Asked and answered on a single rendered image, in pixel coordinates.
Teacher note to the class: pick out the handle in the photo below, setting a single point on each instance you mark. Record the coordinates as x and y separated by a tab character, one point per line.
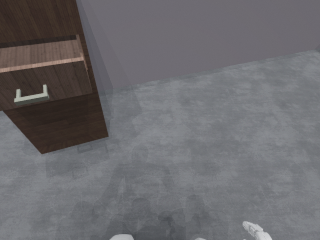
31	98

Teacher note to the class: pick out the robot right hand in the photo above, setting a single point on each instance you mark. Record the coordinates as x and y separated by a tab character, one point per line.
256	231

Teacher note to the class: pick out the drawer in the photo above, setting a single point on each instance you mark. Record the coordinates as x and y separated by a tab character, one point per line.
57	62

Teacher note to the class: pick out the cabinet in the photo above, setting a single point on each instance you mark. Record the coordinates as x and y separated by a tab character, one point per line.
63	123

